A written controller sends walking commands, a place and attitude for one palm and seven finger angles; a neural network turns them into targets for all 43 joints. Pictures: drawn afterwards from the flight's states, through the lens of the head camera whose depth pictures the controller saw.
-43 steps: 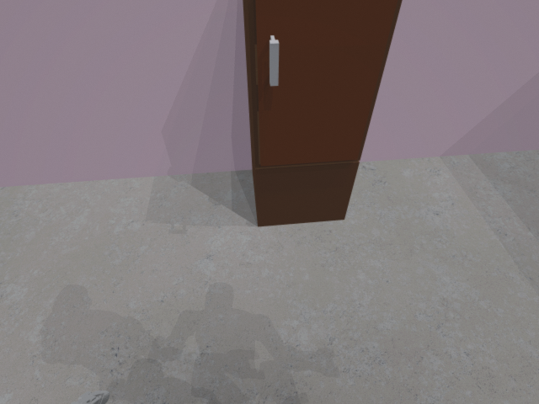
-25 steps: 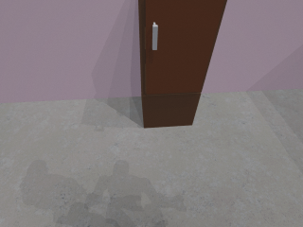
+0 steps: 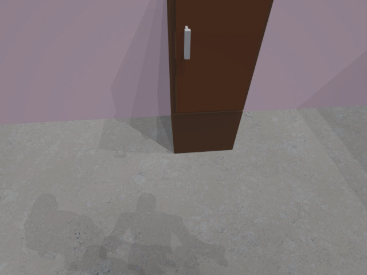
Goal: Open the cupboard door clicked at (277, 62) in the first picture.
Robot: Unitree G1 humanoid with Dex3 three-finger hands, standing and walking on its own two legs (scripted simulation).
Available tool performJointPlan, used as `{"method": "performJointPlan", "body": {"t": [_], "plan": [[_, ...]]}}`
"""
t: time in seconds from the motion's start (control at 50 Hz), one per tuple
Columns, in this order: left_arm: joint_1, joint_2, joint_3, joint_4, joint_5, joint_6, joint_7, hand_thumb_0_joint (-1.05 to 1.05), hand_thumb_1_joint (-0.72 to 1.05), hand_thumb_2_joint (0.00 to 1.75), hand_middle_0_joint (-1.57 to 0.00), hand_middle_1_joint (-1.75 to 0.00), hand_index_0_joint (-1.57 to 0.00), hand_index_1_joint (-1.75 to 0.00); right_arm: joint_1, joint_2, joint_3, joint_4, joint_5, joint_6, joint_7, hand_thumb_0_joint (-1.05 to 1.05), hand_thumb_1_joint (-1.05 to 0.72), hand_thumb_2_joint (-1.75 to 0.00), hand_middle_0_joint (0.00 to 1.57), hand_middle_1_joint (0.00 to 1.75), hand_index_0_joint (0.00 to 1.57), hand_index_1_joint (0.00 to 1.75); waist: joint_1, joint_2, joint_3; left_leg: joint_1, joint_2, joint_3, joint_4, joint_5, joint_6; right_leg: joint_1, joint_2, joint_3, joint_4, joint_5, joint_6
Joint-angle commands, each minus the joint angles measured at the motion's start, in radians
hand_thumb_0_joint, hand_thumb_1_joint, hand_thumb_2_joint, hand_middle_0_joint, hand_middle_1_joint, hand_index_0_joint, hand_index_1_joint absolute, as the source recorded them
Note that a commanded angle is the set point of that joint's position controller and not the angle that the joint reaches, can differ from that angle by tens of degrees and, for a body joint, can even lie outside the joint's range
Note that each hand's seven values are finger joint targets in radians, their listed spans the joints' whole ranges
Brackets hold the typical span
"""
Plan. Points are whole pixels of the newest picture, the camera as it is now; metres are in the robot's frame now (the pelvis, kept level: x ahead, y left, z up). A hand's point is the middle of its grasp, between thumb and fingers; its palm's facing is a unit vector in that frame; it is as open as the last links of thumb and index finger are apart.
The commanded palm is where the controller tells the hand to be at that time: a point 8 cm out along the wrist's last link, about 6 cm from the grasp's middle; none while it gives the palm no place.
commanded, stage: look at it before walking up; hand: left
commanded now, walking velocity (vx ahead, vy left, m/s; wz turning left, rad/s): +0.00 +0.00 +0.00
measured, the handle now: (186, 42) +1.00 +0.05 +0.05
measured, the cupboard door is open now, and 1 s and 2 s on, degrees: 0 0 0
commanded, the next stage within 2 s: walk to a spot facing it in 0.58 s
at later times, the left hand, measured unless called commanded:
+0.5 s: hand out of the picture +0.07 +0.25 -0.16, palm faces -0.02 -0.94 -0.33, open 7.4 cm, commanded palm none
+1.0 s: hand out of the picture +0.06 +0.21 -0.18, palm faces -0.12 -0.95 -0.28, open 7.4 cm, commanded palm none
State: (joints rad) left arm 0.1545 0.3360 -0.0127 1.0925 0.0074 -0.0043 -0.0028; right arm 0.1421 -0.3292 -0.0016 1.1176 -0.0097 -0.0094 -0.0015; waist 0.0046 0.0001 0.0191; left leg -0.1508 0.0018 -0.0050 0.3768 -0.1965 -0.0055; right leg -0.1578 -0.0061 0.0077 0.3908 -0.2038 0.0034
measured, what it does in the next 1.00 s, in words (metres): stands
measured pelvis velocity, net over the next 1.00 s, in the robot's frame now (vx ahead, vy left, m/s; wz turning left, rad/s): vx -0.01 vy -0.01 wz -0.14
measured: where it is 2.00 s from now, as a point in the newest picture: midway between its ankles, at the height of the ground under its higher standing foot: outside the picture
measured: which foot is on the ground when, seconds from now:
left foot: down 0.00-1.00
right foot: down 0.00-1.00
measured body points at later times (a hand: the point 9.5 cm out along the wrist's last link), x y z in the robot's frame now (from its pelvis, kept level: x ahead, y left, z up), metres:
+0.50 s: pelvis +0.00 +0.00 +0.00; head +0.00 +0.00 +0.45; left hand +0.07 +0.29 -0.13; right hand +0.08 -0.29 -0.13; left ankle +0.01 +0.12 -0.75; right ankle +0.01 -0.12 -0.75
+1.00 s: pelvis -0.01 -0.01 -0.02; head +0.01 -0.02 +0.43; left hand +0.07 +0.26 -0.16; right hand +0.04 -0.28 -0.16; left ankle +0.01 +0.12 -0.75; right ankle +0.01 -0.12 -0.74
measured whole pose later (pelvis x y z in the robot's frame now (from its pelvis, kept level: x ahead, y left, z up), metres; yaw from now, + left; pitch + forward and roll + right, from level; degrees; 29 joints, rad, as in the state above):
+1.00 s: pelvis -0.01 -0.01 -0.02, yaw -8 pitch -1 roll +2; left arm 0.22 0.27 0.02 0.99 0.02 0.06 -0.01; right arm 0.15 -0.24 -0.03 1.00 -0.01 0.02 -0.02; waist 0.02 -0.02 0.06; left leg -0.24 0.05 0.12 0.56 -0.30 -0.02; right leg -0.34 0.03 0.09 0.65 -0.29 0.00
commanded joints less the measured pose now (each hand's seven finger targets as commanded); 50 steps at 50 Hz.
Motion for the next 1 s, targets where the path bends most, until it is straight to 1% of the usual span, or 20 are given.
{"method": "performJointPlan", "body": {"t": [0.0,0.18,0.36,0.38,0.44,0.54,0.62,0.68,0.7,0.74,0.76,0.78,0.8,0.82,0.86,0.9,0.92,0.94,0.96,0.98], "plan": [[-0.039,0.199,0.044,-0.067,0.005,-0.021,0.013,0.00,0.90,0.90,-0.20,-0.30,-0.20,-0.30,-0.052,-0.204,-0.034,-0.067,0.000,-0.027,-0.010,0.00,-0.90,-0.90,0.20,0.30,0.20,0.30,-0.001,-0.004,-0.031,-0.001,0.110,-0.097,-0.072,0.071,0.031,-0.011,-0.112,0.097,-0.076,0.039,-0.031],[-0.038,0.198,0.044,-0.069,0.006,-0.022,0.014,0.00,0.90,0.90,-0.20,-0.30,-0.20,-0.30,-0.054,-0.202,-0.034,-0.067,0.001,-0.027,-0.010,0.00,-0.90,-0.90,0.20,0.30,0.20,0.30,-0.001,-0.005,-0.034,0.001,0.110,-0.099,-0.073,0.081,0.031,-0.009,-0.111,0.098,-0.075,0.054,-0.030],[-0.035,0.202,0.044,-0.066,0.005,-0.025,0.015,0.00,0.90,0.90,-0.20,-0.30,-0.20,-0.30,-0.057,-0.205,-0.033,-0.067,0.001,-0.029,-0.011,0.00,-0.90,-0.90,0.20,0.30,0.20,0.30,-0.002,-0.004,-0.059,0.027,0.115,-0.090,-0.066,0.141,0.030,0.014,-0.115,0.094,-0.068,0.133,-0.032],[-0.032,0.200,0.044,-0.065,0.005,-0.025,0.015,0.00,0.90,0.90,-0.20,-0.30,-0.20,-0.30,-0.061,-0.204,-0.034,-0.068,0.002,-0.029,-0.012,0.00,-0.90,-0.90,0.20,0.30,0.20,0.30,0.000,0.005,-0.058,0.030,0.114,-0.089,-0.066,0.140,0.030,0.013,-0.116,0.094,-0.070,0.134,-0.031],[-0.035,0.200,0.044,-0.065,0.006,-0.024,0.015,0.00,0.90,0.90,-0.20,-0.30,-0.20,-0.30,-0.061,-0.206,-0.032,-0.067,0.001,-0.028,-0.012,0.00,-0.90,-0.90,0.20,0.30,0.20,0.30,0.000,-0.002,-0.042,0.025,0.115,-0.092,-0.073,0.130,0.030,0.007,-0.114,0.095,-0.074,0.123,-0.031],[-0.034,0.202,0.044,-0.063,0.006,-0.024,0.014,0.00,0.90,0.90,-0.20,-0.30,-0.20,-0.30,-0.061,-0.207,-0.032,-0.067,0.002,-0.026,-0.011,0.00,-0.90,-0.90,0.20,0.30,0.20,0.30,-0.001,-0.004,-0.042,0.028,0.114,-0.090,-0.076,0.112,0.030,0.006,-0.113,0.100,-0.083,0.105,-0.030],[-0.033,0.204,0.045,-0.065,0.005,-0.025,0.015,0.00,0.90,0.90,-0.20,-0.30,-0.20,-0.30,-0.060,-0.208,-0.031,-0.067,0.002,-0.028,-0.012,0.00,-0.90,-0.90,0.20,0.30,0.20,0.30,-0.001,-0.004,-0.061,0.038,0.116,-0.089,-0.071,0.145,0.029,0.022,-0.114,0.096,-0.078,0.143,-0.031],[-0.035,0.207,0.046,-0.065,0.005,-0.024,0.014,0.00,0.90,0.90,-0.20,-0.30,-0.20,-0.30,-0.064,-0.213,-0.033,-0.066,0.001,-0.029,-0.014,0.00,-0.90,-0.90,0.20,0.30,0.20,0.30,-0.002,0.002,-0.056,0.055,0.121,-0.077,-0.070,0.148,0.028,0.009,-0.112,0.104,-0.076,0.160,-0.033],[-0.039,0.203,0.048,-0.071,0.005,-0.020,0.014,0.00,0.90,0.90,-0.20,-0.30,-0.20,-0.30,-0.054,-0.206,-0.035,-0.068,0.000,-0.027,-0.016,0.00,-0.90,-0.90,0.20,0.30,0.20,0.30,-0.004,0.004,-0.054,0.060,0.124,-0.067,-0.055,0.158,0.025,-0.002,-0.108,0.111,-0.064,0.188,-0.035],[0.003,0.126,0.040,-0.072,0.005,0.003,0.017,0.00,0.90,0.90,-0.20,-0.30,-0.20,-0.30,-0.011,-0.120,-0.025,-0.068,-0.001,-0.014,-0.020,0.00,-0.90,-0.90,0.20,0.30,0.20,0.30,-0.007,0.000,-0.046,0.057,0.128,-0.026,-0.011,0.155,0.013,-0.041,-0.105,0.122,-0.021,0.231,-0.027],[0.020,0.101,0.039,-0.078,0.006,0.014,0.018,0.00,0.90,0.90,-0.20,-0.30,-0.20,-0.30,0.011,-0.091,-0.024,-0.073,-0.001,-0.005,-0.022,0.00,-0.90,-0.90,0.20,0.30,0.20,0.30,-0.008,-0.009,-0.037,0.045,0.130,-0.011,0.007,0.146,0.008,-0.059,-0.101,0.129,0.000,0.242,-0.024],[0.029,0.103,0.044,-0.090,0.008,0.021,0.018,0.00,0.90,0.90,-0.20,-0.30,-0.20,-0.30,0.021,-0.093,-0.030,-0.086,-0.001,0.002,-0.026,0.00,-0.90,-0.90,0.20,0.30,0.20,0.30,-0.009,-0.022,-0.031,0.035,0.132,0.000,0.025,0.125,0.007,-0.081,-0.095,0.143,0.018,0.242,-0.026],[0.036,0.105,0.048,-0.105,0.009,0.028,0.016,0.00,0.90,0.90,-0.20,-0.30,-0.20,-0.30,0.022,-0.100,-0.037,-0.102,-0.002,0.008,-0.027,0.00,-0.90,-0.90,0.20,0.30,0.20,0.30,-0.010,-0.018,-0.018,0.027,0.135,0.004,0.039,0.098,0.008,-0.113,-0.089,0.156,0.035,0.231,-0.029],[0.040,0.105,0.054,-0.118,0.011,0.032,0.014,0.00,0.90,0.90,-0.20,-0.30,-0.20,-0.30,0.029,-0.106,-0.044,-0.116,-0.002,0.011,-0.028,0.00,-0.90,-0.90,0.20,0.30,0.20,0.30,-0.012,-0.003,-0.033,0.026,0.145,0.005,0.050,0.084,0.013,-0.129,-0.081,0.154,0.061,0.223,-0.030],[0.041,0.098,0.062,-0.151,0.013,0.041,0.008,0.00,0.90,0.90,-0.20,-0.30,-0.20,-0.30,0.023,-0.113,-0.057,-0.146,-0.003,0.015,-0.030,0.00,-0.90,-0.90,0.20,0.30,0.20,0.30,-0.011,0.021,-0.018,0.001,0.175,-0.011,0.042,0.022,0.029,-0.184,-0.051,0.150,0.119,0.169,-0.026],[0.055,0.081,0.068,-0.174,0.014,0.045,0.001,0.00,0.90,0.90,-0.20,-0.30,-0.20,-0.30,0.012,-0.124,-0.068,-0.171,-0.005,0.017,-0.031,0.00,-0.90,-0.90,0.20,0.30,0.20,0.30,-0.003,0.071,-0.010,-0.032,0.223,-0.041,0.022,-0.015,0.056,-0.214,-0.017,0.120,0.208,0.117,-0.017],[0.071,0.068,0.071,-0.180,0.014,0.046,-0.001,0.00,0.90,0.90,-0.20,-0.30,-0.20,-0.30,0.004,-0.129,-0.076,-0.185,-0.004,0.016,-0.030,0.00,-0.90,-0.90,0.20,0.30,0.20,0.30,0.005,0.093,-0.027,-0.047,0.257,-0.057,0.015,0.000,0.076,-0.209,-0.001,0.096,0.280,0.089,-0.013],[0.092,0.055,0.074,-0.185,0.014,0.049,-0.004,0.00,0.90,0.90,-0.20,-0.30,-0.20,-0.30,-0.014,-0.133,-0.082,-0.198,-0.005,0.013,-0.030,0.00,-0.90,-0.90,0.20,0.30,0.20,0.30,0.017,0.142,-0.033,-0.067,0.299,-0.072,0.009,0.034,0.103,-0.208,0.010,0.063,0.357,-0.013,-0.005],[0.112,0.040,0.078,-0.192,0.014,0.051,-0.007,0.00,0.90,0.90,-0.20,-0.30,-0.20,-0.30,-0.028,-0.130,-0.086,-0.208,-0.005,0.011,-0.028,0.00,-0.90,-0.90,0.20,0.30,0.20,0.30,0.028,0.177,-0.037,-0.086,0.333,-0.068,0.015,0.090,0.128,-0.192,0.011,0.023,0.409,-0.149,0.003],[0.145,0.031,0.084,-0.193,0.014,0.051,-0.010,0.00,0.90,0.90,-0.20,-0.30,-0.20,-0.30,-0.051,-0.125,-0.088,-0.222,-0.006,0.010,-0.028,0.00,-0.90,-0.90,0.20,0.30,0.20,0.30,0.046,0.178,-0.039,-0.127,0.349,-0.044,0.056,0.118,0.133,-0.148,-0.012,0.015,0.404,-0.190,0.002]]}}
